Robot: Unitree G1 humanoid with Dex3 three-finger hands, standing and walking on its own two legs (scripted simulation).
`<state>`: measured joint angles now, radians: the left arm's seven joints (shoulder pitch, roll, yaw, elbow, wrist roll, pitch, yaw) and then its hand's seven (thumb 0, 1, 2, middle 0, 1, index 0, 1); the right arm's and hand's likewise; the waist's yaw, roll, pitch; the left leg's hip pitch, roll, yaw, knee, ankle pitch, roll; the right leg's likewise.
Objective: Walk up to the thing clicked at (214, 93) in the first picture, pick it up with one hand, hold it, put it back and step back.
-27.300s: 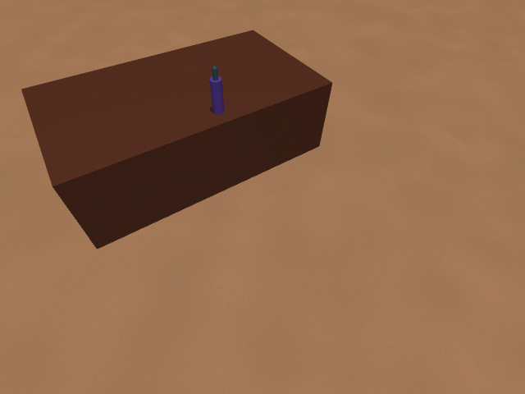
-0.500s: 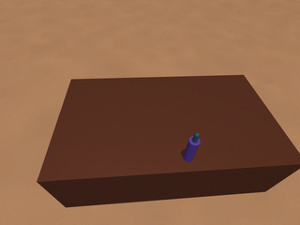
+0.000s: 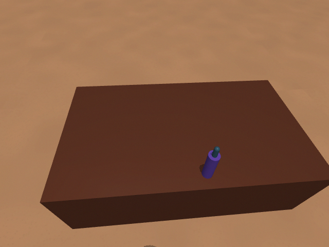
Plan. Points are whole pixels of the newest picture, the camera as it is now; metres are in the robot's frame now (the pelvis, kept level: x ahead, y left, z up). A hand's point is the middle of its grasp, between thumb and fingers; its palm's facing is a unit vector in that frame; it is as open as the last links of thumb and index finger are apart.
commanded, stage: stand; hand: right
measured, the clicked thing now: (211, 161) +0.47 -0.21 -0.26
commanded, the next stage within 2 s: step back in 0.68 s
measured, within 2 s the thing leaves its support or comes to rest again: neither
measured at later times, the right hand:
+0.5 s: hand out of the picture +0.07 -0.25 -0.16, palm faces -0.02 +0.94 -0.34, open 7.3 cm
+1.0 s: hand out of the picture +0.05 -0.26 -0.17, palm faces +0.00 +0.91 -0.40, open 7.3 cm
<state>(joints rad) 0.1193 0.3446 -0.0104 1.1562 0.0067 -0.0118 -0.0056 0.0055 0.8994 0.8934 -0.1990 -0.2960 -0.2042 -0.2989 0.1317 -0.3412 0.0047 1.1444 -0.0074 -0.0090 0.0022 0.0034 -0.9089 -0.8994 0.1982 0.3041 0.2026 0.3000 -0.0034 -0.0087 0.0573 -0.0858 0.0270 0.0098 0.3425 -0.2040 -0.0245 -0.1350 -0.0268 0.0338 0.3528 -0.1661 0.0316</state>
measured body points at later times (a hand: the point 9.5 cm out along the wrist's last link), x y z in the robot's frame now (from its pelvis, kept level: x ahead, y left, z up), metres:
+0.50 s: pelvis +0.01 +0.00 +0.00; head +0.02 +0.00 +0.45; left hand +0.08 +0.30 -0.13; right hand +0.07 -0.30 -0.13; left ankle -0.01 +0.13 -0.75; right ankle +0.02 -0.14 -0.75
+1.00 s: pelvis -0.04 +0.02 -0.02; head +0.03 +0.03 +0.42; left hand +0.08 +0.33 -0.15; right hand +0.05 -0.31 -0.14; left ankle -0.06 +0.13 -0.73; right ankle +0.02 -0.14 -0.75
